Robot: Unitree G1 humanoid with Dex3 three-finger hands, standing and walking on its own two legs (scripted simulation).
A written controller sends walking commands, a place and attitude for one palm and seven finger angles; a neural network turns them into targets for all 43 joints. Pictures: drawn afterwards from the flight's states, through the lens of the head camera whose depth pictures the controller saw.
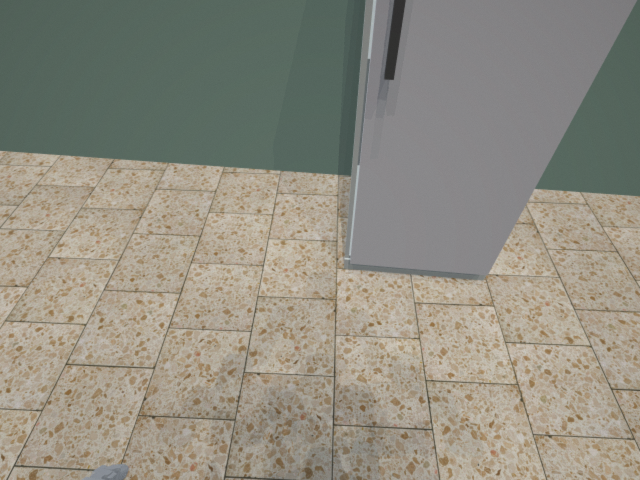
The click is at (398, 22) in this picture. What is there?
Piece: fridge door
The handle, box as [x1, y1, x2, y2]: [384, 0, 405, 79]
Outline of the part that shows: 405,0 394,0 384,74 385,79 393,79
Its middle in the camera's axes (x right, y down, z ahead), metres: +0.16 -0.49 +0.78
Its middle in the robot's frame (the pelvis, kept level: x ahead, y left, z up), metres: +0.95 -0.11 +0.22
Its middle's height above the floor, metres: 0.99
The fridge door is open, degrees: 0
